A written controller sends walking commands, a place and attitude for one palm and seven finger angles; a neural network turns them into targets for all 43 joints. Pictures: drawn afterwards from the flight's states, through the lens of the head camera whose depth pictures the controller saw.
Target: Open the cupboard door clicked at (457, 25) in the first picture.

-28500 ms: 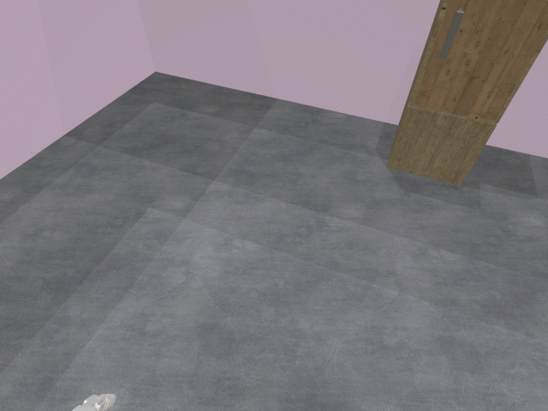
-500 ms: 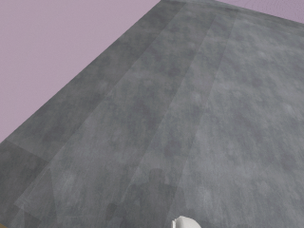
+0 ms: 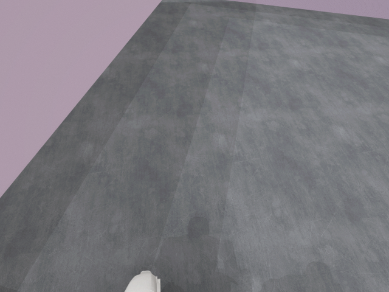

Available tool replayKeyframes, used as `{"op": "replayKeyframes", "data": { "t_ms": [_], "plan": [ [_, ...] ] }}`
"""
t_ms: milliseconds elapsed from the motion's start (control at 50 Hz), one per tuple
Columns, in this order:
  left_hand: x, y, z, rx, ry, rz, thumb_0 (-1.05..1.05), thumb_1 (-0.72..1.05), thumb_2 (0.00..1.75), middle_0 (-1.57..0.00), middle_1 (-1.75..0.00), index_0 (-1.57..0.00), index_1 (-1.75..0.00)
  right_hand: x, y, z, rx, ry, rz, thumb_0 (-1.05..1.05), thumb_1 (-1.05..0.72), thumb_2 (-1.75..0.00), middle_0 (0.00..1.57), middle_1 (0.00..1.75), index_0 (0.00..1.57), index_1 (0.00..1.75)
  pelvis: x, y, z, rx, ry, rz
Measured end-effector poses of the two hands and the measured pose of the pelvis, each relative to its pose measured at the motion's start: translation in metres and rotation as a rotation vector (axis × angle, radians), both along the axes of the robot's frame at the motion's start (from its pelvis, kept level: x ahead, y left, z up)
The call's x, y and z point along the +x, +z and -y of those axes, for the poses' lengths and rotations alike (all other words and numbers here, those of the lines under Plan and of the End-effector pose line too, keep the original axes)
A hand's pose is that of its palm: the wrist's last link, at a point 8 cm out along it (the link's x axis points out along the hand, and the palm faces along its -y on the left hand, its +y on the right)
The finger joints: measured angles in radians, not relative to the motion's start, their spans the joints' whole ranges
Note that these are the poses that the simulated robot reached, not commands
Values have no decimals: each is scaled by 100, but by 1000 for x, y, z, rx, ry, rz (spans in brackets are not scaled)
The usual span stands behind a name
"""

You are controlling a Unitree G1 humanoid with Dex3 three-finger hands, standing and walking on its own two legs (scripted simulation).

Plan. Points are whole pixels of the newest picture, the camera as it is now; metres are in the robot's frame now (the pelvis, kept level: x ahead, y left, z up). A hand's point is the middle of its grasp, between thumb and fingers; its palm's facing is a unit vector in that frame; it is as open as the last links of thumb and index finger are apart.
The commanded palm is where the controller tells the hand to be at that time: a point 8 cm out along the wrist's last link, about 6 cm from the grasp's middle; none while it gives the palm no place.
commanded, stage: walk to a spot facing it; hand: left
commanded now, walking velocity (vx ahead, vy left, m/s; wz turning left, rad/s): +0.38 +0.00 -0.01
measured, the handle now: out of the picture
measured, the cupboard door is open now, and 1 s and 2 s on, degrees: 49 49 49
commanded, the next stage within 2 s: turn to face it in 0.34 s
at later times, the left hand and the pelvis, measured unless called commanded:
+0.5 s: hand (122, 229) +0.29 +0.21 -0.17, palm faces -0.06 -0.98 -0.17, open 7.4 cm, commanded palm none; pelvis +0.21 +0.03 +0.00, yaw -5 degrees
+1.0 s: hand (126, 200) +0.38 +0.22 -0.19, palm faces +0.20 -0.96 -0.19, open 7.3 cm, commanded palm none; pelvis +0.32 +0.01 -0.01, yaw +11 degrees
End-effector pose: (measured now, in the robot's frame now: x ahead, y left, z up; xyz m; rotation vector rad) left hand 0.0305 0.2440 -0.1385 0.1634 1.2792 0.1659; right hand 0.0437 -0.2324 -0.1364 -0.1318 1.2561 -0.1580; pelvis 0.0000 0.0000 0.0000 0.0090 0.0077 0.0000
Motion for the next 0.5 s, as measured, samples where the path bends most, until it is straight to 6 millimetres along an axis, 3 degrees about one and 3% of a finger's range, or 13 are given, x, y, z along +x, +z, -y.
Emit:
{"op": "replayKeyframes", "data": {
  "t_ms": [140,180,220,280,360,500],
  "plan": [
    [-8,-15,-12,-38,79,-160,0,93,90,-20,-30,-20,-30,148,11,-26,-13,96,181,0,-91,-90,19,30,19,30,73,-8,-21,-18,-11,18],
    [-4,-25,-17,-54,89,-205,0,92,90,-20,-30,-20,-30,183,8,-33,-34,112,238,0,-91,-90,19,30,20,30,96,-18,-32,-29,-27,23],
    [9,-33,-23,-66,76,-241,0,92,90,-20,-30,-20,-30,203,6,-38,-52,104,276,0,-91,-90,19,30,20,30,112,-25,-40,-28,-42,33],
    [50,-33,-29,-67,46,-218,1,91,90,-20,-30,-20,-30,203,6,-42,-56,76,239,0,-91,-90,20,30,20,30,133,-21,-43,-15,-49,40],
    [126,-20,-30,-67,19,-95,1,91,90,-20,-30,-20,-30,177,2,-43,-51,29,87,0,-92,-90,20,30,20,30,159,-9,-43,-16,-48,29],
    [255,1,-13,-42,-100,52,0,91,90,-20,-30,-20,-30,135,-4,-21,-30,-102,-124,0,-93,-90,20,30,20,30,209,-2,-28,-11,-87,17]
  ]
}}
